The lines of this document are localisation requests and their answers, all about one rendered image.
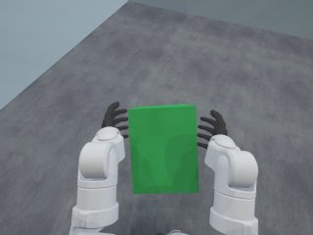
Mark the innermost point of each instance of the robot right hand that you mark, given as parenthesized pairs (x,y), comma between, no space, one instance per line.
(218,124)

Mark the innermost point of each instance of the robot right forearm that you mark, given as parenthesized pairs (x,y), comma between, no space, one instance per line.
(235,182)

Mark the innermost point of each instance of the carton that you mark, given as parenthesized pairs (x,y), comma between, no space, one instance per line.
(164,149)

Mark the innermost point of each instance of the robot left hand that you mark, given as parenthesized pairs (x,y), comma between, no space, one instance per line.
(111,121)

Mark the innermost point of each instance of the robot left forearm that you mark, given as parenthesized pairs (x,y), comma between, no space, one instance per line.
(96,205)

